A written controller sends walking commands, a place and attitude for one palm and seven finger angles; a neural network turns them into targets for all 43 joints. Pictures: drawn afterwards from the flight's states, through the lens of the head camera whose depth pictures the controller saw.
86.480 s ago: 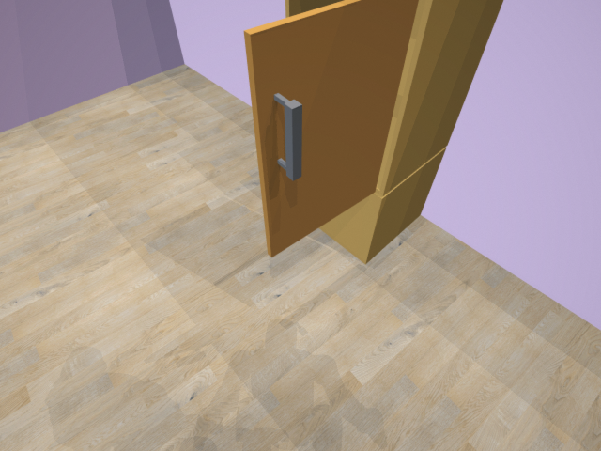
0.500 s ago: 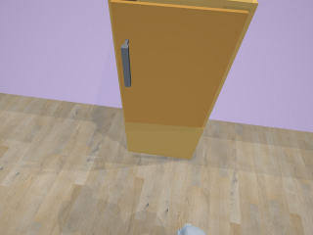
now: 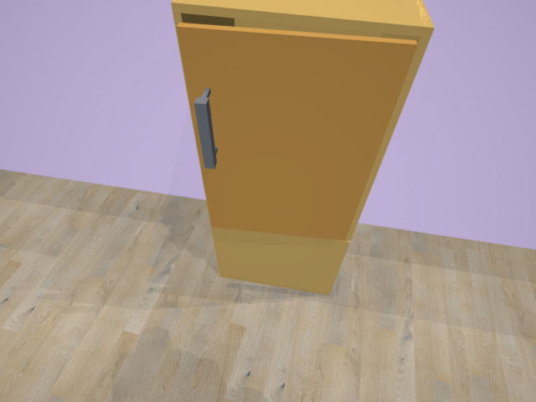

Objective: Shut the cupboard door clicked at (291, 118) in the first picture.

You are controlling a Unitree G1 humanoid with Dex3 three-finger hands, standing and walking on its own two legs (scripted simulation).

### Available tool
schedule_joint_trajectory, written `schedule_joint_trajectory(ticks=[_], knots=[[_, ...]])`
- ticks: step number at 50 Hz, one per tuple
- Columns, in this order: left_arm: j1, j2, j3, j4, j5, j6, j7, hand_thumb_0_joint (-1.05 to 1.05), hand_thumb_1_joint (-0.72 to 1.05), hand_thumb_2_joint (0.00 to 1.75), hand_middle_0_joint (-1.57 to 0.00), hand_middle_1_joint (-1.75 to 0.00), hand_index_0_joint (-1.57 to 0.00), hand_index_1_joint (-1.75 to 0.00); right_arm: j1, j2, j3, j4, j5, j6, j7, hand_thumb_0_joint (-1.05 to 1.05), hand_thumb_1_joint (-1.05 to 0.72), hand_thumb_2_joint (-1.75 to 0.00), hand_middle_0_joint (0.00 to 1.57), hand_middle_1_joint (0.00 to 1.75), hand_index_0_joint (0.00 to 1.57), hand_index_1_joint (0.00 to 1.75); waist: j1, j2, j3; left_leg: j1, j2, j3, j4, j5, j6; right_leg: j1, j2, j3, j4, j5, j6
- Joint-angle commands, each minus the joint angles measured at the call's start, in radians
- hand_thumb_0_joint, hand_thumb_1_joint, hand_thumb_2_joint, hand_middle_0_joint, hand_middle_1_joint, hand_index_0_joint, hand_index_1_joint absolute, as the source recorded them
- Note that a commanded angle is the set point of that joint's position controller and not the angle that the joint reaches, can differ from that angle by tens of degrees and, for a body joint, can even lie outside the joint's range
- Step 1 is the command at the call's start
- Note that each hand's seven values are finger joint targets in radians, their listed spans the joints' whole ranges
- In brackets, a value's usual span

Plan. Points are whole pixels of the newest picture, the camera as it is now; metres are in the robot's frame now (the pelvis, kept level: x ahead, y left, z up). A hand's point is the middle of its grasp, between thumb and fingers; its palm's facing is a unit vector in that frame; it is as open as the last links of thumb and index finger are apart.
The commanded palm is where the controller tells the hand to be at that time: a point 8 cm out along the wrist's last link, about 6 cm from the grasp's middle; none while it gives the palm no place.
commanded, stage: come to a stop and stand still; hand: left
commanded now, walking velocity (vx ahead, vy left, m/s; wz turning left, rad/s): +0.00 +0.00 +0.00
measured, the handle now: (208, 129) +0.62 +0.18 +0.05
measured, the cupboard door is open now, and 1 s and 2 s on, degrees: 4 4 4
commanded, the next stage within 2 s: look again from close up in 0.36 s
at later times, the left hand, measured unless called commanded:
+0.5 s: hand out of the picture -0.01 +0.15 -0.17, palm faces +0.05 -0.99 -0.17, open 7.4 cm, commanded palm none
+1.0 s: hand out of the picture -0.01 +0.14 -0.18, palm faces +0.06 -0.99 -0.16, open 7.4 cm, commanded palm none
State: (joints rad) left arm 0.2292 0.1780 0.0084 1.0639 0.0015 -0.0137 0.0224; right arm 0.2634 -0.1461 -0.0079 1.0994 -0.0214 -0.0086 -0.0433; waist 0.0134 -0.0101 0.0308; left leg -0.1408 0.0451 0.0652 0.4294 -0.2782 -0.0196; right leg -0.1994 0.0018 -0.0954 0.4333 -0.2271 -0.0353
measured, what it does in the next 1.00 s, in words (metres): stands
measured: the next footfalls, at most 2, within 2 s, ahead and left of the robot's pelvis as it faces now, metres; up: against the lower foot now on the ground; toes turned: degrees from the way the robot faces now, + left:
right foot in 1.68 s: +0.25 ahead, -0.13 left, +0.00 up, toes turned -8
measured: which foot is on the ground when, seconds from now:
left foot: down 0.00-1.00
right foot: down 0.00-1.00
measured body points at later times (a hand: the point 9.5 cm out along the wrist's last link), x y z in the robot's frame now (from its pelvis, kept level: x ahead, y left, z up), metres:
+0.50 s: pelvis +0.01 -0.01 +0.00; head +0.03 -0.02 +0.45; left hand -0.01 +0.20 -0.16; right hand +0.00 -0.21 -0.16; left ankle -0.03 +0.13 -0.74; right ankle +0.00 -0.09 -0.74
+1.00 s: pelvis +0.01 -0.01 +0.00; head +0.02 -0.01 +0.45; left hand -0.02 +0.20 -0.16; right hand -0.02 -0.21 -0.16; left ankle -0.03 +0.13 -0.74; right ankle +0.00 -0.09 -0.74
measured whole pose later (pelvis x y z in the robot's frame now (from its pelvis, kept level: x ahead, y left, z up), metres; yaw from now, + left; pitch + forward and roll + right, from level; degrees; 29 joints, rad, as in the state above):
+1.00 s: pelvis +0.01 -0.01 +0.00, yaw +1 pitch -1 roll +0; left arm 0.32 0.12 -0.01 1.13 0.00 -0.02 0.03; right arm 0.33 -0.09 0.02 1.15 -0.02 -0.02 -0.05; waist 0.01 0.00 0.04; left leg -0.10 0.05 0.05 0.39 -0.27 -0.04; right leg -0.17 0.01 -0.11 0.42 -0.24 -0.05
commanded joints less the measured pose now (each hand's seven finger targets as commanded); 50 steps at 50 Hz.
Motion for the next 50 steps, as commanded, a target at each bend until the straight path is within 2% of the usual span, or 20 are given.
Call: schedule_joint_trajectory(ticks=[1,5,7,15,22,25,31,50], knots=[[0.059,0.065,0.004,-0.008,0.007,-0.017,0.006,0.00,0.90,0.90,-0.20,-0.30,-0.20,-0.30,0.083,-0.059,0.001,-0.012,0.009,-0.008,0.007,0.00,-0.90,-0.90,0.20,0.30,0.20,0.30,-0.017,-0.014,0.001,-0.039,0.078,-0.057,-0.095,0.159,0.031,0.061,-0.125,0.117,-0.083,0.247,-0.008],[0.090,0.066,-0.001,0.011,0.005,-0.021,0.008,0.00,0.90,0.90,-0.20,-0.30,-0.20,-0.30,0.079,-0.073,0.008,-0.001,0.009,-0.010,0.006,0.00,-0.90,-0.90,0.20,0.30,0.20,0.30,-0.014,-0.012,-0.009,-0.007,0.077,-0.050,-0.097,0.182,0.030,0.066,-0.132,0.114,-0.085,0.277,-0.007],[0.097,0.066,-0.003,0.019,0.006,-0.020,0.010,0.00,0.90,0.90,-0.20,-0.30,-0.20,-0.30,0.079,-0.070,0.010,0.005,0.010,-0.008,0.006,0.00,-0.90,-0.90,0.20,0.30,0.20,0.30,-0.014,-0.021,0.013,-0.017,0.074,-0.049,-0.105,0.160,0.030,0.058,-0.130,0.116,-0.092,0.252,-0.007],[0.137,0.055,-0.004,0.041,0.005,-0.024,0.014,0.00,0.90,0.90,-0.20,-0.30,-0.20,-0.30,0.097,-0.058,0.016,0.025,0.011,-0.011,0.003,0.00,-0.90,-0.90,0.20,0.30,0.20,0.30,-0.010,0.002,0.001,-0.004,0.071,-0.044,-0.100,0.173,0.029,0.073,-0.131,0.116,-0.091,0.274,-0.012],[0.148,0.039,-0.004,0.049,0.005,-0.019,0.016,0.00,0.90,0.90,-0.20,-0.30,-0.20,-0.30,0.117,-0.038,0.019,0.040,0.010,-0.009,0.000,0.00,-0.90,-0.90,0.20,0.30,0.20,0.30,-0.006,0.015,0.051,-0.033,0.067,-0.048,-0.106,0.145,0.028,0.052,-0.124,0.112,-0.098,0.206,-0.016],[0.155,0.040,-0.003,0.052,0.005,-0.021,0.016,0.00,0.90,0.90,-0.20,-0.30,-0.20,-0.30,0.130,-0.032,0.019,0.043,0.009,-0.011,-0.001,0.00,-0.90,-0.90,0.20,0.30,0.20,0.30,-0.005,0.012,0.032,-0.028,0.067,-0.045,-0.100,0.153,0.029,0.066,-0.126,0.114,-0.096,0.226,-0.017],[0.157,0.037,-0.001,0.049,0.006,-0.021,0.018,0.00,0.90,0.90,-0.20,-0.30,-0.20,-0.30,0.143,-0.022,0.017,0.045,0.009,-0.009,-0.001,0.00,-0.90,-0.90,0.20,0.30,0.20,0.30,-0.006,-0.003,0.049,-0.041,0.064,-0.043,-0.094,0.134,0.027,0.057,-0.123,0.114,-0.101,0.209,-0.017],[0.171,0.022,0.001,0.052,0.006,-0.020,0.017,0.00,0.90,0.90,-0.20,-0.30,-0.20,-0.30,0.161,-0.016,0.016,0.045,0.009,-0.014,-0.003,0.00,-0.90,-0.90,0.20,0.30,0.20,0.30,-0.004,0.020,0.058,-0.046,0.064,-0.054,-0.100,0.142,0.030,0.043,-0.120,0.105,-0.102,0.147,-0.019]])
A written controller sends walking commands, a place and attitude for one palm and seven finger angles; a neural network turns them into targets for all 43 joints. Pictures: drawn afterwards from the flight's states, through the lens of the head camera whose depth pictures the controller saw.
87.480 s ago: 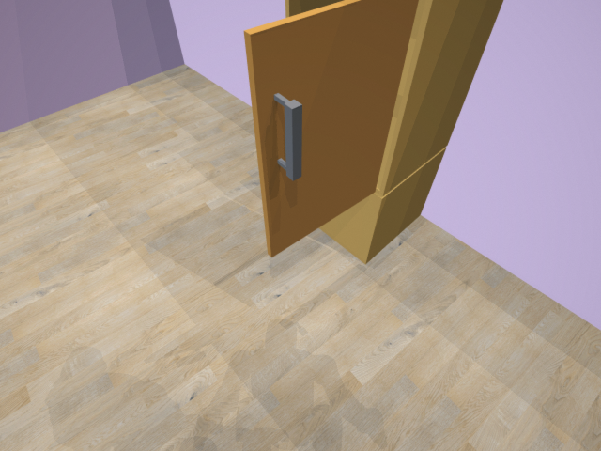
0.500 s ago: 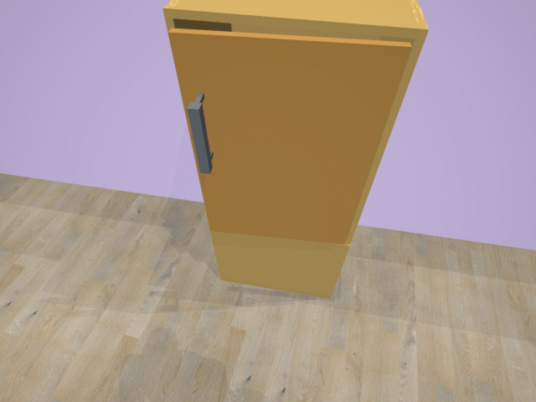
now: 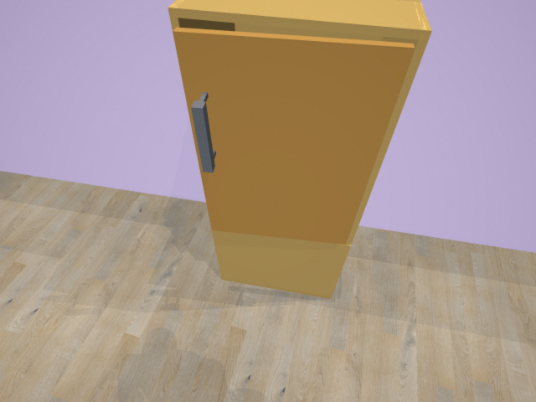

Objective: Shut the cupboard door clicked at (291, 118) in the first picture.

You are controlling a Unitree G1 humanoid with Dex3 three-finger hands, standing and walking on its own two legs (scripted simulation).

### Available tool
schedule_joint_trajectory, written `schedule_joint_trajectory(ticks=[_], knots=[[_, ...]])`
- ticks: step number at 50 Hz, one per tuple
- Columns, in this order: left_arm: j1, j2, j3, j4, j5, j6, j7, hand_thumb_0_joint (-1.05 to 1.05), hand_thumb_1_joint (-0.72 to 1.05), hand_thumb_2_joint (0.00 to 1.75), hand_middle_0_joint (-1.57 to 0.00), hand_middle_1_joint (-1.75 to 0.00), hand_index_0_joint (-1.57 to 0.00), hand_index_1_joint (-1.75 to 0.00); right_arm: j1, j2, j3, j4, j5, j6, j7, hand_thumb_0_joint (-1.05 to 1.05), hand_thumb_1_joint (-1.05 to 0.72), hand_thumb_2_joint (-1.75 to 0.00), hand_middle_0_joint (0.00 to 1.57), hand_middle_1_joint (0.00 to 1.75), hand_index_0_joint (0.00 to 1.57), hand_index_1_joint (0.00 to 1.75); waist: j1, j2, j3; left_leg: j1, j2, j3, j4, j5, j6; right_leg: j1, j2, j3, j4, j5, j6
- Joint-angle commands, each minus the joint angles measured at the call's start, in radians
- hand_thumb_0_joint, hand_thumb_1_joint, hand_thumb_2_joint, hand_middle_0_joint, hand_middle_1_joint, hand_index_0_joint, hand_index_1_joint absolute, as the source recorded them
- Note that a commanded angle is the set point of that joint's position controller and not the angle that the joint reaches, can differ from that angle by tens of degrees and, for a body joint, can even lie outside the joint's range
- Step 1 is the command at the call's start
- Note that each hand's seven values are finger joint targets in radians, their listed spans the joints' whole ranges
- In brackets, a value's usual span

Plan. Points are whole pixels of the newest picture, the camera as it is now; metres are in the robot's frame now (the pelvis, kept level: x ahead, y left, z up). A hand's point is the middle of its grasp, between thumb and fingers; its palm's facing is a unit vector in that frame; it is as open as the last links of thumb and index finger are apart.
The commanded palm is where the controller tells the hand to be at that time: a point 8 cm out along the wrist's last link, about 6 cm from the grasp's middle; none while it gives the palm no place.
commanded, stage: shuffle to correct the standing spot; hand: left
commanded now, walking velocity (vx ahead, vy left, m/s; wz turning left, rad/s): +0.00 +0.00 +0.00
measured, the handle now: (206, 133) +0.61 +0.18 +0.05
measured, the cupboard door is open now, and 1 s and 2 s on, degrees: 4 4 4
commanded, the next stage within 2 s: come to a stop and stand still in 0.66 s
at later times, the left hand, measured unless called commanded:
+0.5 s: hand out of the picture +0.04 +0.18 -0.19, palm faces +0.01 -0.99 -0.13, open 7.4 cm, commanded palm none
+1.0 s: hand (203, 360) +0.22 +0.14 -0.18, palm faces +0.03 -0.98 -0.21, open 7.2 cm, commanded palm none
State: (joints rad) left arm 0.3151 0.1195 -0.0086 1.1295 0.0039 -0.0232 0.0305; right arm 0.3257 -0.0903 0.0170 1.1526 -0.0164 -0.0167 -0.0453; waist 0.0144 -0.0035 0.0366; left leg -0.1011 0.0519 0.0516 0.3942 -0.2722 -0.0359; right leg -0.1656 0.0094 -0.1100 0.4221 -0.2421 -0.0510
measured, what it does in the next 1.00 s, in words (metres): walks ahead: right foot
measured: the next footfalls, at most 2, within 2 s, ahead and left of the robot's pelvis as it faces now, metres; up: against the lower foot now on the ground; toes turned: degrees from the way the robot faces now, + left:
right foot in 0.68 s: +0.24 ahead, -0.12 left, +0.00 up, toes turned -8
left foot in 1.12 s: +0.27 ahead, +0.08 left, +0.00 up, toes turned +3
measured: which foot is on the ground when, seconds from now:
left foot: down 0.00-0.68, up 0.70-1.00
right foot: down 0.00-0.36, up 0.38-0.66, down 0.68-1.00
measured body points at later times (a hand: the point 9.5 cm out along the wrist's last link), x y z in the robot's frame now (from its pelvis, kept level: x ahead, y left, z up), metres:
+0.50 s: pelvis +0.06 +0.02 -0.01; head +0.09 +0.03 +0.44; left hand +0.04 +0.23 -0.18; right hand -0.03 -0.18 -0.16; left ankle -0.04 +0.14 -0.74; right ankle +0.02 -0.08 -0.68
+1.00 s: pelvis +0.18 -0.04 -0.01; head +0.21 -0.04 +0.44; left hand +0.22 +0.19 -0.16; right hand +0.26 -0.27 -0.16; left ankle +0.23 +0.09 -0.71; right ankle +0.20 -0.12 -0.74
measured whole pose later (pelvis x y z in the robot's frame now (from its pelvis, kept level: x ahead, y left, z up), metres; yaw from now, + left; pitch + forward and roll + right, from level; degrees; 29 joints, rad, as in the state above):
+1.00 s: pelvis +0.18 -0.04 -0.01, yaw -2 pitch -1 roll +0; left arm 0.23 0.16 0.03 1.01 0.02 -0.02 0.03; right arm 0.15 -0.17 -0.04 1.00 -0.01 0.01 -0.03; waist 0.02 0.00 0.08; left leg -0.44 0.05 0.06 0.79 -0.37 -0.05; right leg -0.27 0.00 -0.13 0.51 -0.23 -0.07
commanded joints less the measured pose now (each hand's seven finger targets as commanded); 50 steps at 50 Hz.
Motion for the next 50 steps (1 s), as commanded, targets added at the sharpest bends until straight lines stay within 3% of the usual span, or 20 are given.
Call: schedule_joint_trajectory(ticks=[1,6,11,14,16,17,18,19,21,23,27,30,32,33,34,35,36,38,42,50], knots=[[0.083,0.080,0.018,-0.014,0.005,-0.010,0.009,0.00,0.90,0.90,-0.20,-0.30,-0.20,-0.30,0.097,-0.066,-0.009,-0.007,0.005,-0.005,-0.001,0.00,-0.90,-0.90,0.20,0.30,0.20,0.30,-0.006,0.016,0.052,-0.082,0.059,-0.041,-0.065,0.139,0.047,0.010,-0.126,0.120,-0.089,0.170,-0.004],[0.096,0.088,0.031,-0.012,0.012,-0.001,0.005,0.00,0.90,0.90,-0.20,-0.30,-0.20,-0.30,0.115,-0.074,-0.015,-0.005,-0.002,0.004,0.005,0.00,-0.90,-0.90,0.20,0.30,0.20,0.30,-0.002,-0.017,0.085,-0.121,0.036,-0.018,-0.037,-0.067,0.056,-0.023,-0.121,0.141,-0.101,-0.135,-0.018],[0.151,0.121,0.062,-0.024,0.014,0.007,0.000,0.00,0.90,0.90,-0.20,-0.30,-0.20,-0.30,0.101,-0.053,-0.022,-0.039,-0.009,0.009,0.017,0.00,-0.90,-0.90,0.20,0.30,0.20,0.30,0.018,-0.106,0.146,-0.265,-0.013,0.042,0.134,-0.165,0.060,-0.038,-0.191,0.272,-0.190,-0.442,-0.079],[0.149,0.121,0.073,-0.040,0.014,-0.002,-0.001,0.00,0.90,0.90,-0.20,-0.30,-0.20,-0.30,0.113,-0.045,-0.024,-0.050,-0.008,-0.003,0.021,0.00,-0.90,-0.90,0.20,0.30,0.20,0.30,-0.002,-0.110,0.138,-0.234,-0.001,0.049,0.198,-0.134,0.063,-0.089,-0.239,0.321,-0.207,-0.425,-0.121],[0.094,0.101,0.072,-0.059,0.015,-0.004,-0.006,0.00,0.90,0.90,-0.20,-0.30,-0.20,-0.30,0.183,-0.042,-0.025,-0.027,-0.006,-0.013,0.022,0.00,-0.90,-0.90,0.20,0.30,0.20,0.30,-0.044,-0.004,0.139,-0.107,0.011,0.032,0.059,-0.106,0.071,-0.173,-0.165,0.208,-0.071,-0.306,-0.102],[0.065,0.070,0.066,-0.073,0.015,-0.005,-0.013,0.00,0.90,0.90,-0.20,-0.30,-0.20,-0.30,0.250,-0.069,-0.028,-0.003,-0.009,-0.023,0.017,0.00,-0.90,-0.90,0.20,0.30,0.20,0.30,-0.066,0.130,0.129,-0.030,0.076,-0.069,-0.028,-0.057,0.099,-0.235,-0.085,0.112,0.085,-0.223,-0.067],[0.033,0.032,0.058,-0.094,0.016,-0.010,-0.019,0.00,0.90,0.90,-0.20,-0.30,-0.20,-0.30,0.337,-0.126,-0.043,0.028,-0.015,-0.029,0.007,0.00,-0.90,-0.90,0.20,0.30,0.20,0.30,-0.096,0.294,0.112,0.080,0.224,-0.259,-0.113,0.029,0.164,-0.367,-0.010,-0.005,0.312,-0.182,-0.029],[-0.040,0.034,0.053,-0.124,0.022,-0.016,-0.020,0.00,0.90,0.90,-0.20,-0.30,-0.20,-0.30,0.394,-0.150,-0.048,0.043,-0.021,-0.029,-0.004,0.00,-0.90,-0.90,0.20,0.30,0.20,0.30,-0.125,0.349,0.147,0.180,0.313,-0.365,-0.153,0.270,0.238,-0.541,0.010,-0.010,0.490,-0.316,-0.016],[-0.088,0.058,0.065,-0.136,0.022,-0.020,-0.024,0.00,0.90,0.90,-0.20,-0.30,-0.20,-0.30,0.376,-0.107,-0.032,0.030,-0.019,-0.040,-0.011,0.00,-0.90,-0.90,0.20,0.30,0.20,0.30,-0.104,0.180,0.168,0.172,0.341,-0.309,-0.100,0.571,0.291,-0.604,-0.058,0.073,0.662,-0.296,-0.027],[-0.096,0.032,0.066,-0.140,0.017,-0.020,-0.036,0.00,0.90,0.90,-0.20,-0.30,-0.20,-0.30,0.307,-0.125,-0.031,0.001,-0.022,-0.052,-0.011,0.00,-0.90,-0.90,0.20,0.30,0.20,0.30,-0.072,0.114,0.149,0.160,0.307,-0.226,-0.103,0.580,0.266,-0.602,-0.076,0.070,0.708,-0.237,-0.019],[-0.174,0.024,0.066,-0.184,0.011,-0.010,-0.054,0.00,0.90,0.90,-0.20,-0.30,-0.20,-0.30,0.253,-0.139,-0.036,-0.015,-0.022,-0.059,-0.012,0.00,-0.90,-0.90,0.20,0.30,0.20,0.30,-0.050,0.149,0.126,0.117,0.229,-0.081,-0.131,0.545,0.205,-0.515,-0.081,0.023,0.529,-0.143,-0.009],[-0.090,0.048,0.071,-0.163,0.005,-0.009,-0.054,0.00,0.90,0.90,-0.20,-0.30,-0.20,-0.30,0.191,-0.182,-0.045,-0.020,-0.014,-0.050,-0.004,0.00,-0.90,-0.90,0.20,0.30,0.20,0.30,0.009,0.182,0.071,0.016,0.200,0.000,-0.054,0.622,0.174,-0.227,-0.024,-0.035,0.313,-0.085,-0.026],[0.113,0.106,0.089,-0.099,0.011,-0.021,-0.046,0.00,0.90,0.90,-0.20,-0.30,-0.20,-0.30,0.175,-0.194,-0.054,-0.024,-0.003,-0.045,0.005,0.00,-0.90,-0.90,0.20,0.30,0.20,0.30,0.095,0.075,-0.034,-0.043,0.141,0.042,0.151,0.571,0.129,0.058,0.010,-0.050,0.152,0.078,-0.024],[0.223,0.166,0.104,-0.065,0.015,-0.031,-0.036,0.00,0.90,0.90,-0.20,-0.30,-0.20,-0.30,0.174,-0.175,-0.054,-0.026,0.007,-0.046,0.017,0.00,-0.90,-0.90,0.20,0.30,0.20,0.30,0.145,-0.029,-0.093,-0.176,0.095,0.060,0.323,0.376,0.101,0.254,-0.058,0.028,0.123,0.132,-0.036],[0.282,0.265,0.125,-0.056,0.016,-0.037,-0.021,0.00,0.90,0.90,-0.20,-0.30,-0.20,-0.30,0.228,-0.095,-0.044,-0.045,0.017,-0.047,0.023,0.00,-0.90,-0.90,0.20,0.30,0.20,0.30,0.150,-0.337,-0.187,-0.372,-0.029,0.081,0.641,-0.220,0.062,0.400,-0.345,0.398,0.002,0.191,-0.131],[0.272,0.302,0.125,-0.065,0.000,-0.029,-0.018,0.00,0.90,0.90,-0.20,-0.30,-0.20,-0.30,0.205,-0.109,-0.048,-0.073,0.016,-0.033,0.020,0.00,-0.90,-0.90,0.20,0.30,0.20,0.30,0.120,-0.349,-0.224,-0.418,-0.049,-0.016,0.899,-0.361,0.067,0.344,-0.456,0.631,-0.125,0.192,-0.205],[0.169,0.272,0.121,-0.099,-0.001,-0.020,-0.011,0.00,0.90,0.90,-0.20,-0.30,-0.20,-0.30,0.166,-0.102,-0.060,-0.085,0.013,-0.022,0.021,0.00,-0.90,-0.90,0.20,0.30,0.20,0.30,0.087,-0.174,-0.095,-0.461,0.004,-0.052,0.972,-0.284,0.072,0.210,-0.458,0.599,-0.167,0.030,-0.235],[0.014,0.199,0.097,-0.139,0.008,-0.025,-0.008,0.00,0.90,0.90,-0.20,-0.30,-0.20,-0.30,0.085,-0.075,-0.056,-0.083,-0.003,-0.014,0.031,0.00,-0.90,-0.90,0.20,0.30,0.20,0.30,0.026,-0.118,0.052,-0.447,0.065,-0.064,0.953,-0.147,0.065,-0.099,-0.398,0.466,-0.202,-0.095,-0.176],[-0.064,0.143,0.065,-0.151,0.021,-0.033,0.004,0.00,0.90,0.90,-0.20,-0.30,-0.20,-0.30,0.144,-0.028,-0.035,-0.053,-0.003,0.019,0.025,0.00,-0.90,-0.90,0.20,0.30,0.20,0.30,-0.053,-0.041,0.001,-0.241,0.050,-0.019,0.625,-0.098,0.015,-0.231,-0.295,0.156,-0.146,0.455,-0.125],[0.006,0.207,0.088,-0.152,0.025,0.008,0.011,0.00,0.90,0.90,-0.20,-0.30,-0.20,-0.30,-0.070,-0.110,-0.064,-0.178,0.004,0.046,0.024,0.00,-0.90,-0.90,0.20,0.30,0.20,0.30,0.012,-0.116,-0.029,-0.278,-0.015,-0.012,0.361,-0.108,-0.013,-0.042,-0.332,0.225,-0.039,0.627,-0.162]])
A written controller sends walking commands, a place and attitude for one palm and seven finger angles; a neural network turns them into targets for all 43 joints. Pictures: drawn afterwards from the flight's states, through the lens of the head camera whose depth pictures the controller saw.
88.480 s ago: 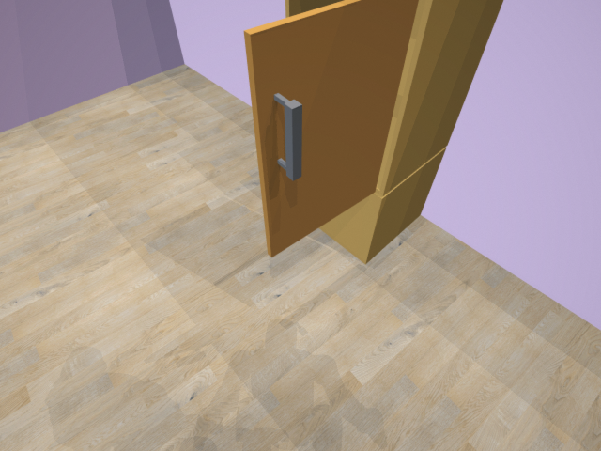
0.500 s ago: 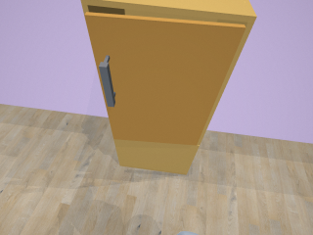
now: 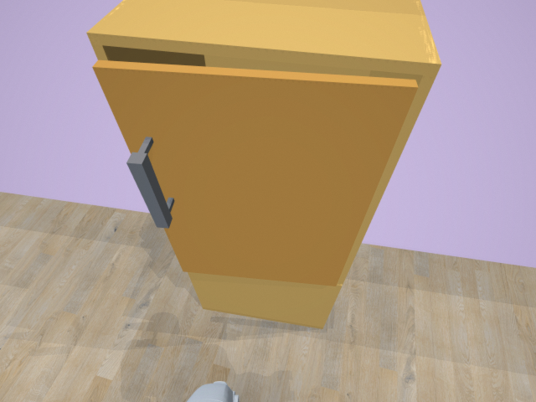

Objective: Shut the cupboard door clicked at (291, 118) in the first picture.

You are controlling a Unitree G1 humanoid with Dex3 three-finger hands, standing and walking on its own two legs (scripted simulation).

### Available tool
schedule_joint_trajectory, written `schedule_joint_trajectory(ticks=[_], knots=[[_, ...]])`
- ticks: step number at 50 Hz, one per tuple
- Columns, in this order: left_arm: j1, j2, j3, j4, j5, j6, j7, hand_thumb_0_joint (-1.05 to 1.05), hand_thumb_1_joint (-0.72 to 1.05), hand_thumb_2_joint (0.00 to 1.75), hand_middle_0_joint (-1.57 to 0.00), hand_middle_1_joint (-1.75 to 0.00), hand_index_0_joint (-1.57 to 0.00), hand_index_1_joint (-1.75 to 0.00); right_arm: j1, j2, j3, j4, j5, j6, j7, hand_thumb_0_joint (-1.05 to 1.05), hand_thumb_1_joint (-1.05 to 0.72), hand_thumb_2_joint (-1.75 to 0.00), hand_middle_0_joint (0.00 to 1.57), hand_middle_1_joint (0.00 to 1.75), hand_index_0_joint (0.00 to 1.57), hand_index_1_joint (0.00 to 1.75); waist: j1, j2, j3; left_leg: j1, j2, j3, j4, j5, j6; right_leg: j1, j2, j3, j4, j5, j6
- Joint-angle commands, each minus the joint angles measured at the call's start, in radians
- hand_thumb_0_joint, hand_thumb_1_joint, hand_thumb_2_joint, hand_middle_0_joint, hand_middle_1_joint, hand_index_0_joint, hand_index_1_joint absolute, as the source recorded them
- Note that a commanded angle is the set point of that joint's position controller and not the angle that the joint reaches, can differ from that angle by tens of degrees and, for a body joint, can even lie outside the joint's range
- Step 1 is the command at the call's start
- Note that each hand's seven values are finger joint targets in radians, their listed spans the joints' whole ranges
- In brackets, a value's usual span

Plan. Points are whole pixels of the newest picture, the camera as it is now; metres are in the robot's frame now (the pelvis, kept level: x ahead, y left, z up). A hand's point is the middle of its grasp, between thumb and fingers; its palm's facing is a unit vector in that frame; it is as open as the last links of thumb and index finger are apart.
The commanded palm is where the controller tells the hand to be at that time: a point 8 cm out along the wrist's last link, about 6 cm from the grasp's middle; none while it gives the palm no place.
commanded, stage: come to a stop and stand still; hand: left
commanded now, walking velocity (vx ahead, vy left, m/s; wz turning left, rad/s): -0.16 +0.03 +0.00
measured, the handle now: (156, 185) +0.43 +0.23 +0.05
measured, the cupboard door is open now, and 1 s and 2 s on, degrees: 4 4 4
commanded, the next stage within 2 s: look again from close up in 0.80 s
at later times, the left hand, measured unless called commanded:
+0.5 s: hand out of the picture -0.01 +0.20 -0.17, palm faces +0.02 -0.98 -0.22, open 7.4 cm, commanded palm none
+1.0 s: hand out of the picture -0.08 +0.18 -0.18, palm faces +0.06 -0.98 -0.17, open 7.4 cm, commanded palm none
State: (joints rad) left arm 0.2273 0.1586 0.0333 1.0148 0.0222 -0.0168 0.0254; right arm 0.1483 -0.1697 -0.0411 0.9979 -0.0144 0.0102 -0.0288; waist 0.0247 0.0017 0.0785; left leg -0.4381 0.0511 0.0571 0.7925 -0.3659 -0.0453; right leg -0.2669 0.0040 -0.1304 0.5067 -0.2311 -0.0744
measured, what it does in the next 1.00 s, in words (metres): steps on the spot: left foot, then right foot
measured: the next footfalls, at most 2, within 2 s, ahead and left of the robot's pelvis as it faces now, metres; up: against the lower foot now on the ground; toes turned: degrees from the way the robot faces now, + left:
left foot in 0.12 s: +0.09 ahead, +0.12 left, +0.00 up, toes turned +5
right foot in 0.54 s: -0.08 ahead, -0.12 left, +0.00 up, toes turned -3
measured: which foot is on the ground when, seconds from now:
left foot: up 0.00-0.10, down 0.12-0.58, up 0.60-0.90, down 0.92-1.00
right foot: down 0.00-0.14, up 0.16-0.52, down 0.54-1.00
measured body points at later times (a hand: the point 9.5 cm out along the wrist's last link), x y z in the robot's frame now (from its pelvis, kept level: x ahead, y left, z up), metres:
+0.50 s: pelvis -0.03 +0.01 +0.00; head +0.00 +0.01 +0.45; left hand -0.01 +0.25 -0.15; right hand +0.04 -0.21 -0.15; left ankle +0.05 +0.12 -0.74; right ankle -0.12 -0.12 -0.71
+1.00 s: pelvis -0.03 +0.02 -0.01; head +0.01 +0.03 +0.44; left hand -0.08 +0.23 -0.17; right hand +0.03 -0.21 -0.15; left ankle -0.01 +0.12 -0.74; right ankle -0.11 -0.11 -0.73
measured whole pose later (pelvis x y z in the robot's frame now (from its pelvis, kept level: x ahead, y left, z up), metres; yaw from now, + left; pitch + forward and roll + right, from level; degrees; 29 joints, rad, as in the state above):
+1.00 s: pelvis -0.03 +0.02 -0.01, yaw +0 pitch -1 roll -2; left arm 0.38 0.11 0.01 1.11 0.02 -0.03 0.05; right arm 0.19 -0.18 -0.03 1.01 -0.02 -0.01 -0.03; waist 0.01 0.01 0.10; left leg -0.28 0.05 0.09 0.62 -0.31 0.03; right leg -0.11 -0.03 -0.05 0.59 -0.37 0.02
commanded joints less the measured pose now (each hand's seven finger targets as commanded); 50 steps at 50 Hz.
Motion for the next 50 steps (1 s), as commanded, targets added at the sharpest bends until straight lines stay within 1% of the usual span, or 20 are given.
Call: schedule_joint_trajectory(ticks=[1,5,6,7,8,9,13,21,25,27,28,32,40,42,44,45,46,47,48,50], knots=[[0.093,0.168,0.050,-0.040,0.008,0.004,0.017,0.00,0.90,0.90,-0.20,-0.30,-0.20,-0.30,0.102,-0.029,-0.010,-0.027,0.004,0.018,0.007,0.00,-0.90,-0.90,0.20,0.30,0.20,0.30,-0.001,-0.133,-0.087,0.076,-0.017,-0.013,-0.071,-0.002,-0.003,0.075,-0.323,0.242,-0.100,0.633,-0.137],[0.064,0.150,0.047,-0.059,-0.001,0.021,0.017,0.00,0.90,0.90,-0.20,-0.30,-0.20,-0.30,0.127,-0.055,-0.019,-0.029,0.002,0.010,0.002,0.00,-0.90,-0.90,0.20,0.30,0.20,0.30,-0.036,-0.095,-0.097,0.297,0.013,-0.015,-0.333,0.267,0.026,-0.019,-0.244,0.192,-0.008,0.421,-0.044],[0.076,0.111,0.041,-0.068,-0.002,0.027,0.016,0.00,0.90,0.90,-0.20,-0.30,-0.20,-0.30,0.139,-0.100,-0.027,-0.036,-0.002,0.001,0.000,0.00,-0.90,-0.90,0.20,0.30,0.20,0.30,-0.035,0.061,-0.121,0.363,0.144,-0.149,-0.380,0.517,0.081,-0.081,-0.147,0.121,0.078,0.186,0.016],[0.089,0.068,0.030,-0.078,-0.010,0.031,0.017,0.00,0.90,0.90,-0.20,-0.30,-0.20,-0.30,0.121,-0.150,-0.028,-0.055,-0.006,-0.001,-0.001,0.00,-0.90,-0.90,0.20,0.30,0.20,0.30,-0.023,0.228,-0.119,0.316,0.295,-0.283,-0.432,0.806,0.190,-0.099,-0.059,0.041,0.204,-0.186,0.073],[0.091,0.077,0.028,-0.071,-0.007,0.037,0.025,0.00,0.90,0.90,-0.20,-0.30,-0.20,-0.30,0.086,-0.146,-0.025,-0.067,-0.011,0.005,-0.002,0.00,-0.90,-0.90,0.20,0.30,0.20,0.30,-0.025,0.207,-0.117,0.246,0.316,-0.261,-0.466,0.778,0.253,-0.077,-0.032,0.083,0.372,-0.377,0.073],[0.084,0.085,0.035,-0.059,-0.006,0.048,0.025,0.00,0.90,0.90,-0.20,-0.30,-0.20,-0.30,0.051,-0.129,-0.019,-0.076,-0.010,0.001,-0.011,0.00,-0.90,-0.90,0.20,0.30,0.20,0.30,-0.018,0.225,-0.120,0.194,0.295,-0.257,-0.495,0.675,0.262,-0.074,-0.036,0.140,0.467,-0.365,0.075],[0.114,0.077,0.039,-0.032,0.001,0.048,0.016,0.00,0.90,0.90,-0.20,-0.30,-0.20,-0.30,0.006,-0.103,-0.008,-0.091,-0.007,-0.007,-0.016,0.00,-0.90,-0.90,0.20,0.30,0.20,0.30,0.003,0.070,-0.134,0.229,0.238,-0.200,-0.487,0.538,0.246,-0.138,-0.030,0.174,0.588,-0.239,0.091],[0.075,0.050,0.020,-0.029,0.003,0.048,0.000,0.00,0.90,0.90,-0.20,-0.30,-0.20,-0.30,0.113,-0.133,-0.032,-0.026,-0.016,0.001,-0.005,0.00,-0.90,-0.90,0.20,0.30,0.20,0.30,-0.066,0.152,-0.140,0.324,0.224,-0.261,-0.566,0.153,0.207,-0.068,-0.038,0.104,0.214,-0.304,0.095],[0.230,0.051,0.019,0.043,-0.002,0.033,0.000,0.00,0.90,0.90,-0.20,-0.30,-0.20,-0.30,0.101,-0.118,-0.039,-0.005,-0.011,0.008,0.006,0.00,-0.90,-0.90,0.20,0.30,0.20,0.30,-0.004,0.084,-0.130,0.168,0.106,-0.144,-0.541,-0.033,0.091,0.206,-0.022,0.055,-0.182,-0.089,0.064],[0.221,0.140,0.025,0.046,0.005,0.018,0.009,0.00,0.90,0.90,-0.20,-0.30,-0.20,-0.30,0.070,-0.020,-0.011,-0.019,0.002,0.007,0.013,0.00,-0.90,-0.90,0.20,0.30,0.20,0.30,0.000,-0.178,-0.059,0.060,-0.014,-0.010,-0.322,-0.003,0.017,0.157,-0.246,0.311,-0.351,-0.242,-0.007],[0.160,0.171,0.024,0.020,0.001,0.016,0.007,0.00,0.90,0.90,-0.20,-0.30,-0.20,-0.30,0.047,-0.033,-0.005,-0.030,-0.006,0.005,0.022,0.00,-0.90,-0.90,0.20,0.30,0.20,0.30,-0.002,-0.211,0.016,0.034,-0.009,-0.006,-0.266,0.003,0.011,0.049,-0.326,0.374,-0.413,-0.334,-0.048],[0.138,0.124,0.015,0.028,-0.002,-0.014,0.007,0.00,0.90,0.90,-0.20,-0.30,-0.20,-0.30,0.057,-0.048,0.001,0.011,-0.011,-0.008,0.025,0.00,-0.90,-0.90,0.20,0.30,0.20,0.30,-0.002,-0.164,0.086,-0.013,0.002,-0.004,-0.130,0.029,0.016,0.130,-0.298,0.293,-0.292,0.199,-0.063],[0.223,0.137,0.029,0.072,0.005,-0.007,0.017,0.00,0.90,0.90,-0.20,-0.30,-0.20,-0.30,0.038,-0.041,0.004,0.008,0.004,0.001,0.015,0.00,-0.90,-0.90,0.20,0.30,0.20,0.30,0.034,-0.145,0.061,-0.024,-0.005,0.014,-0.076,-0.036,-0.007,0.244,-0.321,0.261,-0.172,0.585,-0.087],[0.203,0.136,0.031,0.073,0.004,-0.001,0.020,0.00,0.90,0.90,-0.20,-0.30,-0.20,-0.30,0.055,-0.035,0.005,0.011,0.007,-0.001,0.012,0.00,-0.90,-0.90,0.20,0.30,0.20,0.30,0.021,-0.156,0.023,0.079,-0.024,0.031,-0.196,0.010,-0.004,0.224,-0.291,0.230,-0.109,0.645,-0.066],[0.165,0.125,0.024,0.073,-0.006,0.003,0.019,0.00,0.90,0.90,-0.20,-0.30,-0.20,-0.30,0.147,-0.040,0.004,0.044,0.006,-0.012,0.002,0.00,-0.90,-0.90,0.20,0.30,0.20,0.30,-0.034,-0.138,-0.037,0.300,-0.040,0.055,-0.385,0.231,0.010,0.140,-0.218,0.177,0.004,0.610,-0.004],[0.258,0.107,0.003,0.070,-0.004,-0.039,0.058,0.00,0.90,0.90,-0.20,-0.30,-0.20,-0.30,0.060,-0.089,0.008,-0.032,-0.002,-0.037,0.003,0.00,-0.90,-0.90,0.20,0.30,0.20,0.30,-0.012,-0.010,-0.021,0.314,0.019,0.016,-0.107,0.362,0.050,0.015,-0.181,0.265,-0.029,0.891,0.052],[0.203,0.152,0.016,0.032,0.004,-0.047,0.056,0.00,0.90,0.90,-0.20,-0.30,-0.20,-0.30,0.175,-0.088,0.006,-0.053,0.000,-0.035,0.001,0.00,-0.90,-0.90,0.20,0.30,0.20,0.30,-0.091,0.028,-0.122,0.284,0.012,0.013,-0.101,0.457,0.071,0.139,-0.199,0.218,0.011,1.126,0.042],[0.219,0.141,0.018,0.024,-0.001,-0.050,0.049,0.00,0.90,0.90,-0.20,-0.30,-0.20,-0.30,0.188,-0.059,0.005,-0.027,-0.005,-0.033,-0.004,0.00,-0.90,-0.90,0.20,0.30,0.20,0.30,-0.059,-0.031,-0.167,0.257,0.002,0.058,-0.146,0.403,0.094,0.216,-0.201,0.195,0.091,1.216,0.038],[0.243,0.118,0.017,0.030,0.001,-0.049,0.055,0.00,0.90,0.90,-0.20,-0.30,-0.20,-0.30,0.210,-0.075,0.001,-0.027,-0.003,-0.033,-0.005,0.00,-0.90,-0.90,0.20,0.30,0.20,0.30,-0.060,-0.151,-0.192,0.226,0.013,0.034,-0.174,0.410,0.101,0.249,-0.179,0.162,0.132,1.205,0.033],[0.215,0.107,0.004,0.011,-0.007,-0.041,0.052,0.00,0.90,0.90,-0.20,-0.30,-0.20,-0.30,0.226,-0.120,-0.008,-0.030,0.004,-0.037,-0.004,0.00,-0.90,-0.90,0.20,0.30,0.20,0.30,-0.071,-0.073,-0.256,0.349,0.052,-0.010,-0.187,0.672,0.128,0.181,-0.135,0.120,0.211,0.850,0.054]])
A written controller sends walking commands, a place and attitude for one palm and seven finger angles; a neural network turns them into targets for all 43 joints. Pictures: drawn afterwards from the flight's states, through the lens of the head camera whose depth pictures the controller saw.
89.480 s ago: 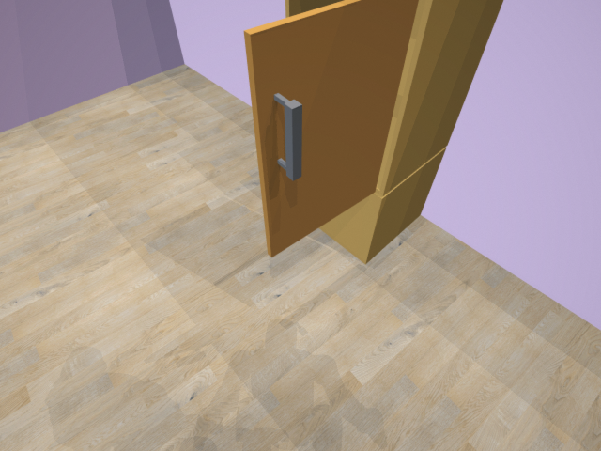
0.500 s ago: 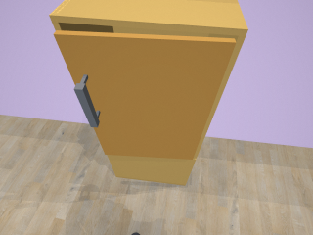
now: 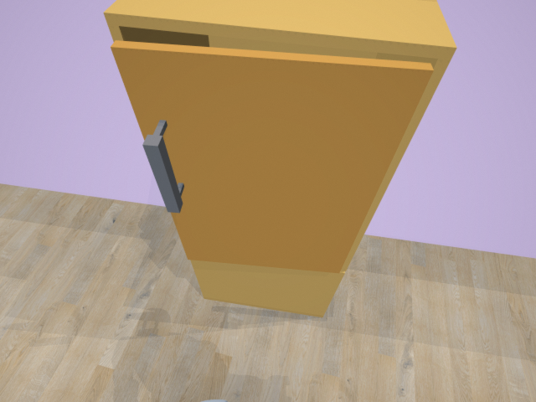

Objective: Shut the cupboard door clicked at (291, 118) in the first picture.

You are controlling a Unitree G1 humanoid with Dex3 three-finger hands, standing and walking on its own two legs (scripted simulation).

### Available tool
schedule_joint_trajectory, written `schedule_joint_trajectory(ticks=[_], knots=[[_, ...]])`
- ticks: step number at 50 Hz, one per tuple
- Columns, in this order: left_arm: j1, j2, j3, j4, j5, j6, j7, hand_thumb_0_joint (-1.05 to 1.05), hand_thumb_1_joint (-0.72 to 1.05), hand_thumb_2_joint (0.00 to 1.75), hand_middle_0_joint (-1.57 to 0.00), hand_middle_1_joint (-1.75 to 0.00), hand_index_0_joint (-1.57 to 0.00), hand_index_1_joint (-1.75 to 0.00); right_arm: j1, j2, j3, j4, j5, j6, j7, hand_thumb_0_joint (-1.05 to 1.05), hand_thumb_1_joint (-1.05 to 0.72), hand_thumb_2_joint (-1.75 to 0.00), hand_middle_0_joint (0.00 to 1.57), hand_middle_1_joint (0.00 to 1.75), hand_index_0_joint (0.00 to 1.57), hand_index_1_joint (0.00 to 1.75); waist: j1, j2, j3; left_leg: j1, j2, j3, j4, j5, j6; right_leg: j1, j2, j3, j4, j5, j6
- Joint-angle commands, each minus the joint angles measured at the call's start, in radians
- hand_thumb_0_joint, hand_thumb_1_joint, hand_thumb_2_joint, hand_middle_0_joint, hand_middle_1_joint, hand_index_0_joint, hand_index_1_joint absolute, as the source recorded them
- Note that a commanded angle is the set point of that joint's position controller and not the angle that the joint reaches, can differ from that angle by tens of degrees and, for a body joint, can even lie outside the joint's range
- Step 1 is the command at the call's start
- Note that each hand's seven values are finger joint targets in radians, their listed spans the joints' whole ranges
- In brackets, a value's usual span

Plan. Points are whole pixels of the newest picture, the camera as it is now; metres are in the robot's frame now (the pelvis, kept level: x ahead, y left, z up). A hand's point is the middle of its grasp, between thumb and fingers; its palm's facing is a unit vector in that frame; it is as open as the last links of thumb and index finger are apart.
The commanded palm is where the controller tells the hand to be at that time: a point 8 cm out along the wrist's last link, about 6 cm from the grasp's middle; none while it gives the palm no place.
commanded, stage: look again from close up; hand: left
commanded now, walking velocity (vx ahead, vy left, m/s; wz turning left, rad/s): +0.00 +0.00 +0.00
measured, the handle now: (168, 169) +0.45 +0.21 +0.06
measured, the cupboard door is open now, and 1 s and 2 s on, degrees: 4 4 4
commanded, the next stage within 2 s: raise the hand and make a fist in 0.36 s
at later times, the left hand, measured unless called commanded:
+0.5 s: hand out of the picture -0.01 +0.26 -0.17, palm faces +0.09 -0.98 -0.18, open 7.4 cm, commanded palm +0.06 +0.30 -0.06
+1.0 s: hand out of the picture +0.08 +0.28 -0.02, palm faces +0.20 -0.98 -0.01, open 5.6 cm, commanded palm +0.08 +0.31 -0.02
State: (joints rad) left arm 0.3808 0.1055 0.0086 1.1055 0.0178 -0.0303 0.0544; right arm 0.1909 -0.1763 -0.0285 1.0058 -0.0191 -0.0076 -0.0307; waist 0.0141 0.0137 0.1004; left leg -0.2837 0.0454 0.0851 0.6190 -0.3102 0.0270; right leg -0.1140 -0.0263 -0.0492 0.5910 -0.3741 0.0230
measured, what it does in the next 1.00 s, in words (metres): steps on the spot: right foot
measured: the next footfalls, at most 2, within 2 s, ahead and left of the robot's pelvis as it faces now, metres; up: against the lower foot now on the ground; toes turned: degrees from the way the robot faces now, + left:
right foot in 0.20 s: +0.05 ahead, -0.04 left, +0.00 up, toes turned +7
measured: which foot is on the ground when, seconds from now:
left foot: down 0.00-1.00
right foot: down 0.00-0.04, up 0.06-0.18, down 0.20-1.00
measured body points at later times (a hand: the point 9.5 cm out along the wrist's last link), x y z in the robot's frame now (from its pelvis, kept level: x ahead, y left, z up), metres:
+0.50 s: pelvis -0.03 +0.08 +0.00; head -0.03 +0.10 +0.45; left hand -0.01 +0.31 -0.15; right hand +0.02 -0.16 -0.14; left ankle +0.01 +0.10 -0.73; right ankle -0.01 -0.10 -0.72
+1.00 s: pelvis -0.05 +0.06 -0.08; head -0.03 +0.10 +0.36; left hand +0.06 +0.33 -0.02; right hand +0.21 -0.14 -0.09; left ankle +0.01 +0.10 -0.73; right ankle +0.00 -0.05 -0.73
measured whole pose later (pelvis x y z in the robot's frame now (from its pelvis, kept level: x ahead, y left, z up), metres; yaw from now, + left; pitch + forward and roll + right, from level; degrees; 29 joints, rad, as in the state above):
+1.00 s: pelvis -0.05 +0.06 -0.08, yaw +7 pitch +8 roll -4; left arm 0.61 0.26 0.10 -0.15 -0.28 -0.45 -0.21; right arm 0.20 -0.31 -0.01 0.45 0.02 -0.26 0.00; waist 0.06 0.00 -0.11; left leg -0.85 -0.08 0.04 1.17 -0.48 0.10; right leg -0.78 0.04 -0.08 1.13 -0.49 -0.01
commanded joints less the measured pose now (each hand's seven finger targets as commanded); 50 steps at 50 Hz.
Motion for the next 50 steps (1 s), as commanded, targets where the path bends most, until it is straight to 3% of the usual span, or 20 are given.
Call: schedule_joint_trajectory(ticks=[1,2,3,8,13,16,22,23,24,25,26,27,28,31,34,36,38,41,45,50], knots=[[0.039,0.130,0.021,-0.098,-0.007,-0.016,0.022,0.00,0.90,0.90,-0.20,-0.30,-0.20,-0.30,0.191,-0.129,-0.023,-0.030,0.006,-0.020,-0.005,0.00,-0.90,-0.90,0.20,0.30,0.20,0.30,-0.055,0.061,-0.253,0.258,0.116,-0.104,-0.018,0.832,0.089,-0.076,-0.058,0.019,0.147,0.588,-0.034],[-0.006,0.106,0.013,-0.112,-0.012,-0.001,0.016,0.00,0.90,0.90,-0.20,-0.30,-0.20,-0.30,0.176,-0.130,-0.021,-0.032,0.005,-0.018,-0.006,0.00,-0.90,-0.90,0.20,0.30,0.20,0.30,-0.050,0.156,-0.164,0.243,0.185,-0.181,-0.109,0.996,0.128,-0.176,-0.008,0.011,0.163,0.008,-0.026],[-0.004,0.083,0.014,-0.126,-0.007,0.018,0.009,0.00,0.90,0.90,-0.20,-0.30,-0.20,-0.30,0.133,-0.139,-0.019,-0.051,-0.001,-0.014,-0.002,0.00,-0.90,-0.90,0.20,0.30,0.20,0.30,-0.028,0.146,-0.086,0.180,0.194,-0.152,-0.162,0.881,0.149,-0.206,-0.015,0.023,0.152,-0.157,-0.028],[0.058,0.107,0.012,-0.112,0.003,0.032,0.001,0.00,0.90,0.90,-0.20,-0.30,-0.20,-0.30,0.047,-0.102,0.001,-0.094,0.008,-0.012,0.001,0.00,-0.90,-0.90,0.20,0.30,0.20,0.30,0.032,0.050,-0.056,-0.042,0.119,-0.143,-0.211,0.344,0.089,-0.059,-0.015,0.014,-0.044,0.082,-0.034],[-0.010,0.149,0.006,-0.158,0.014,0.055,-0.009,0.00,0.90,0.90,-0.20,-0.30,-0.20,-0.30,0.043,-0.115,-0.006,-0.107,0.001,0.006,0.016,0.00,-0.90,-0.90,0.20,0.30,0.20,0.30,0.009,0.058,0.053,-0.186,0.109,-0.260,-0.421,-0.343,0.043,-0.124,-0.008,0.037,-0.041,0.037,-0.049],[-0.002,0.131,0.000,-0.162,0.016,0.052,-0.011,0.00,0.90,0.90,-0.20,-0.30,-0.20,-0.30,0.065,-0.129,-0.014,-0.108,0.000,0.002,0.014,0.00,-0.90,-0.90,0.20,0.30,0.20,0.30,0.012,-0.054,0.045,-0.145,0.123,-0.268,-0.436,-0.283,0.045,-0.147,-0.011,0.051,-0.047,0.064,-0.050],[0.024,0.135,0.000,-0.152,0.010,0.047,-0.010,0.00,0.90,0.90,-0.20,-0.30,-0.20,-0.30,0.098,-0.119,-0.005,-0.081,0.007,-0.010,0.007,0.00,-0.90,-0.90,0.20,0.30,0.20,0.30,0.005,0.039,-0.049,0.023,0.132,-0.257,-0.436,-0.127,0.010,-0.191,-0.019,0.082,-0.048,0.076,-0.043],[0.041,0.160,-0.019,-0.123,0.027,0.030,0.015,0.00,0.90,0.90,-0.20,-0.30,-0.20,-0.30,0.052,-0.195,0.002,-0.153,0.009,0.006,0.016,0.00,-0.90,-0.90,0.20,0.30,0.20,0.30,-0.003,-0.081,0.029,-0.097,0.123,-0.160,-0.299,-0.011,0.008,-0.146,-0.032,0.030,-0.014,0.130,-0.017],[-0.929,0.759,0.458,-1.889,-0.095,-0.228,0.045,0.00,0.90,0.90,-0.20,-0.30,-0.20,-0.30,0.169,-0.333,-0.062,-0.446,0.052,-0.209,-0.074,0.00,-0.90,-0.90,0.20,0.30,0.20,0.30,-0.181,0.087,-0.354,0.207,0.108,-0.324,-0.113,0.306,-0.058,-0.169,-0.005,0.042,0.212,0.143,-0.052],[-0.154,0.297,0.053,-1.521,-0.131,-0.168,0.053,0.00,0.90,0.90,-0.22,-0.32,-0.22,-0.32,0.066,-0.201,0.053,-0.343,0.130,-0.304,-0.089,0.00,-0.90,-0.90,0.20,0.30,0.20,0.30,-0.061,0.356,-0.504,0.421,0.148,-0.451,-0.095,0.097,-0.153,-0.386,0.032,0.005,0.407,-0.087,-0.032],[-0.103,0.304,0.096,-1.550,-0.174,-0.145,0.097,0.00,0.90,0.90,-0.24,-0.34,-0.24,-0.34,0.046,-0.255,0.058,-0.339,0.100,-0.317,-0.080,0.00,-0.90,-0.90,0.20,0.30,0.20,0.30,-0.010,0.405,-0.477,0.370,0.134,-0.490,-0.201,0.050,-0.218,-0.419,0.011,0.049,0.468,-0.075,-0.031],[0.177,-0.001,-0.121,-1.152,-0.156,-0.008,0.069,0.00,0.90,0.90,-0.25,-0.36,-0.25,-0.36,0.035,-0.161,0.048,-0.285,0.082,-0.324,-0.026,0.00,-0.90,-0.90,0.20,0.30,0.20,0.30,-0.045,0.204,-0.214,0.069,0.109,-0.449,-0.349,-0.133,-0.201,-0.462,0.002,0.038,0.333,0.005,-0.029],[-0.065,0.043,-0.119,-1.408,-0.193,-0.038,0.068,0.00,0.90,0.90,-0.27,-0.38,-0.27,-0.38,0.089,-0.237,-0.004,-0.327,0.096,-0.352,0.001,0.00,-0.90,-0.90,0.20,0.30,0.20,0.30,-0.090,0.211,-0.130,0.031,0.075,-0.395,-0.314,-0.229,-0.135,-0.502,0.008,0.023,0.265,0.017,-0.035],[-0.063,0.062,-0.074,-1.211,-0.186,-0.165,0.008,0.00,0.90,0.90,-0.33,-0.44,-0.33,-0.44,0.049,-0.222,-0.009,-0.378,0.079,-0.404,0.014,0.00,-0.90,-0.90,0.20,0.30,0.20,0.30,-0.110,-0.025,-0.003,-0.129,0.002,-0.338,-0.113,-0.229,-0.104,-0.562,0.029,-0.020,0.126,-0.033,-0.042],[0.225,0.124,0.102,-0.919,-0.224,-0.358,-0.170,0.00,0.90,0.90,-0.38,-0.50,-0.38,-0.50,0.010,-0.217,-0.036,-0.450,0.048,-0.371,0.034,0.00,-0.90,-0.90,0.20,0.30,0.20,0.30,-0.023,-0.439,-0.143,-0.421,-0.071,-0.150,0.190,-0.114,-0.037,-0.573,0.017,0.040,0.098,-0.225,-0.058],[0.301,0.230,0.217,-0.914,-0.250,-0.446,-0.330,0.00,0.90,0.90,-0.42,-0.54,-0.42,-0.54,-0.026,-0.252,-0.051,-0.551,0.030,-0.325,0.058,0.00,-0.90,-0.90,0.20,0.30,0.20,0.30,0.031,-0.232,-0.286,-0.456,-0.099,-0.100,0.285,-0.014,-0.039,-0.449,-0.007,0.108,0.198,-0.008,-0.089],[0.261,0.272,0.224,-0.984,-0.269,-0.439,-0.407,0.00,0.90,0.90,-0.46,-0.58,-0.46,-0.58,-0.105,-0.235,-0.052,-0.660,0.058,-0.294,0.050,0.00,-0.90,-0.90,0.20,0.30,0.20,0.30,0.077,-0.210,-0.273,-0.574,-0.103,-0.104,0.250,-0.256,-0.041,-0.523,0.007,0.124,0.222,-0.344,-0.082],[0.165,0.304,0.272,-1.249,-0.333,-0.428,-0.387,0.00,0.90,0.90,-0.51,-0.64,-0.51,-0.64,-0.116,-0.233,-0.040,-0.739,0.070,-0.272,0.037,0.00,-0.90,-0.90,0.20,0.30,0.20,0.30,0.093,0.049,-0.315,-0.507,-0.072,-0.190,0.156,-0.411,-0.044,-0.603,0.042,0.067,0.336,-0.318,-0.081],[-0.025,0.243,0.150,-1.663,-0.338,-0.500,-0.283,0.00,0.90,0.90,-0.58,-0.72,-0.58,-0.72,-0.043,-0.233,-0.025,-0.726,0.056,-0.280,0.034,0.00,-0.90,-0.90,0.20,0.30,0.20,0.30,0.004,0.256,-0.389,-0.255,0.007,-0.395,0.112,-0.408,-0.077,-0.776,0.064,0.030,0.445,-0.138,-0.074],[-0.144,0.164,-0.030,-1.598,-0.265,-0.558,-0.289,0.00,0.90,0.90,-0.68,-0.82,-0.68,-0.82,-0.001,-0.254,-0.013,-0.626,0.050,-0.301,0.014,0.00,-0.90,-0.90,0.20,0.30,0.20,0.30,-0.117,0.138,-0.253,-0.342,0.029,-0.469,0.207,-0.442,-0.053,-0.939,0.062,0.023,0.481,-0.130,-0.045]])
